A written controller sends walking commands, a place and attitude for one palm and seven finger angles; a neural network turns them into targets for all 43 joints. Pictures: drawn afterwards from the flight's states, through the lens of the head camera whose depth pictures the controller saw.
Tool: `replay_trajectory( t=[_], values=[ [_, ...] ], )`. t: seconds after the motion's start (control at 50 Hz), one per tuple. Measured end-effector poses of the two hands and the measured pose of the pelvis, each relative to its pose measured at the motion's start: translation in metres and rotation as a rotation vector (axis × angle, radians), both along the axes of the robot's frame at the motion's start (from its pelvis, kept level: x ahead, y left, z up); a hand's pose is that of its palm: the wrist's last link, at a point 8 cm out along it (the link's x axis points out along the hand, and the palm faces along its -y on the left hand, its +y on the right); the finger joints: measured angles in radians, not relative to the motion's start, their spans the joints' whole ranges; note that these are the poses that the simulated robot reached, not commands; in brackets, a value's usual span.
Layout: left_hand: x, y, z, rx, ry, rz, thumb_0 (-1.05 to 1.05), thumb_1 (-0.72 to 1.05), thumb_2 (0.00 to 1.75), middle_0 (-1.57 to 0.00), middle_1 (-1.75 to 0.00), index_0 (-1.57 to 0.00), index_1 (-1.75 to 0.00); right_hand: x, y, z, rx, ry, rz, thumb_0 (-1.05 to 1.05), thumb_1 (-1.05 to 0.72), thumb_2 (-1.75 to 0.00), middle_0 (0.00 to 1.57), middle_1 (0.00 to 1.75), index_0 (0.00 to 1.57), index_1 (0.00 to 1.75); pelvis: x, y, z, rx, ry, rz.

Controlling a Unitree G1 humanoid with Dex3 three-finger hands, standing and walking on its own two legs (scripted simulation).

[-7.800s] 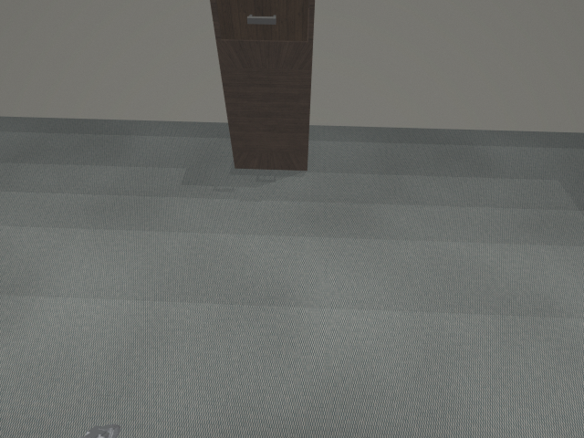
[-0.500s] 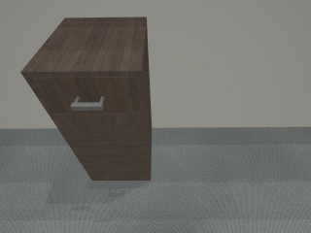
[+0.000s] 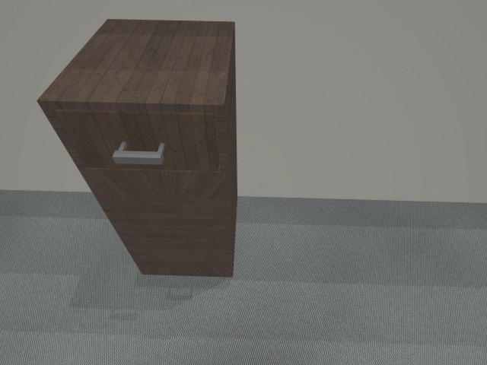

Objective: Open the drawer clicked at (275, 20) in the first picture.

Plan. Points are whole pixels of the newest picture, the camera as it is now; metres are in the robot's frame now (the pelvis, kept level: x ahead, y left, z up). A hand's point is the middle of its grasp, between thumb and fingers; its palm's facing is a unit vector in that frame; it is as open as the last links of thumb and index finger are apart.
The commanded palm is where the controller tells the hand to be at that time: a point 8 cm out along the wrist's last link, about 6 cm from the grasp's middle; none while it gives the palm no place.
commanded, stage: look again from close up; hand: left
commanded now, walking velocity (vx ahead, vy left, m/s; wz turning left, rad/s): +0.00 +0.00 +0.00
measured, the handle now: (140, 151) +0.55 +0.28 +0.00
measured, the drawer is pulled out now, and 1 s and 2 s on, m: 0.00 0.00 0.00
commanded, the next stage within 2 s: raise the hand with hooked fingers in 0.44 s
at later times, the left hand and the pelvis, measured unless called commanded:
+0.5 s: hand out of the picture +0.02 +0.22 -0.17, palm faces +0.02 -0.98 -0.22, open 7.4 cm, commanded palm none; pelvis +0.00 +0.04 +0.00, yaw -1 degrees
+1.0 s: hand (107, 350) +0.15 +0.24 -0.07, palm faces -0.07 -0.13 -0.99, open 8.8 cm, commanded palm +0.16 +0.26 +0.00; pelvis -0.01 +0.01 -0.05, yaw -2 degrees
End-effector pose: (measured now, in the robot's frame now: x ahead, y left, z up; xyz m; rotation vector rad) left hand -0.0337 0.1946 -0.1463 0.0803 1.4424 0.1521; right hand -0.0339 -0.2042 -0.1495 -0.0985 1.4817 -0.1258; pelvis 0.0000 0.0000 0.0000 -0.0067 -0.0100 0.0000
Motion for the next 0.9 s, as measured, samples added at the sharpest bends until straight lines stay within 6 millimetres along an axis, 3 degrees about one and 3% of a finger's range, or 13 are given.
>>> replay_trajectory(
  t=[0.12, 0.32, 0.44, 0.56, 0.58, 0.66, 0.72, 0.76, 0.82, 0.9],
  values=[
    [0.013, 0.025, -0.006, 0.018, -0.031, -0.030, 0.01, 0.91, 0.90, -0.21, -0.30, -0.20, -0.30, 0.023, 0.010, -0.006, -0.018, -0.107, -0.007, 0.01, -0.91, -0.90, 0.19, 0.30, 0.20, 0.30, -0.001, 0.018, -0.007, -0.016, 0.002, -0.001],
    [0.053, 0.073, 0.004, 0.085, -0.148, -0.050, 0.01, 0.92, 0.90, -0.20, -0.30, -0.20, -0.30, 0.032, 0.025, -0.001, -0.033, -0.148, 0.020, 0.02, -0.94, -0.90, 0.19, 0.30, 0.20, 0.30, 0.001, 0.037, -0.004, 0.005, -0.017, -0.008],
    [0.056, 0.080, 0.007, 0.088, -0.140, -0.062, 0.01, 0.91, 0.90, -0.20, -0.30, -0.20, -0.30, 0.032, 0.028, 0.001, -0.031, -0.139, 0.026, 0.02, -0.93, -0.90, 0.20, 0.30, 0.20, 0.30, 0.001, 0.042, -0.002, 0.009, -0.011, -0.011],
    [0.045, 0.073, 0.003, 0.069, -0.097, -0.058, 0.01, 0.91, 0.90, -0.20, -0.30, -0.20, -0.30, 0.031, 0.030, 0.001, -0.029, -0.113, 0.029, 0.01, -0.92, -0.90, 0.20, 0.30, 0.20, 0.30, 0.002, 0.043, -0.002, 0.005, -0.004, -0.012],
    [0.052, 0.072, 0.008, 0.082, -0.118, -0.110, 0.01, 0.91, 0.90, -0.20, -0.30, -0.20, -0.30, 0.033, 0.027, 0.003, -0.041, -0.130, 0.030, 0.02, -0.92, -0.90, 0.20, 0.30, 0.20, 0.30, 0.001, 0.043, -0.003, 0.005, -0.005, -0.019],
    [0.123, 0.080, 0.070, 0.327, -0.511, -0.324, 0.02, 0.89, 0.89, -0.21, -0.32, -0.21, -0.31, 0.069, 0.010, 0.014, -0.112, -0.393, 0.024, 0.02, -0.93, -0.90, 0.20, 0.30, 0.20, 0.30, -0.001, 0.042, -0.008, 0.026, 0.016, -0.024],
    [0.177, 0.082, 0.120, 0.596, -0.742, -0.554, 0.02, 0.86, 0.87, -0.21, -0.34, -0.21, -0.33, 0.111, -0.003, 0.021, -0.134, -0.571, 0.054, 0.02, -0.92, -0.90, 0.20, 0.30, 0.20, 0.30, -0.006, 0.040, -0.014, 0.027, 0.055, -0.023],
    [0.201, 0.081, 0.146, 0.792, -0.843, -0.704, 0.02, 0.82, 0.86, -0.21, -0.36, -0.21, -0.35, 0.143, -0.011, 0.030, -0.136, -0.670, 0.071, 0.02, -0.92, -0.90, 0.20, 0.30, 0.20, 0.30, -0.008, 0.037, -0.019, 0.032, 0.087, -0.043],
    [0.212, 0.072, 0.161, 0.994, -0.907, -0.884, 0.01, 0.77, 0.84, -0.21, -0.39, -0.21, -0.39, 0.187, -0.019, 0.046, -0.126, -0.778, 0.103, 0.02, -0.91, -0.90, 0.20, 0.30, 0.20, 0.30, -0.010, 0.031, -0.026, 0.040, 0.124, -0.075],
    [0.194, 0.054, 0.149, 1.051, -0.898, -1.037, 0.01, 0.68, 0.80, -0.22, -0.45, -0.22, -0.44, 0.235, -0.023, 0.062, -0.111, -0.849, 0.192, 0.02, -0.91, -0.90, 0.20, 0.30, 0.20, 0.30, -0.011, 0.022, -0.034, 0.051, 0.161, -0.080]
  ],
)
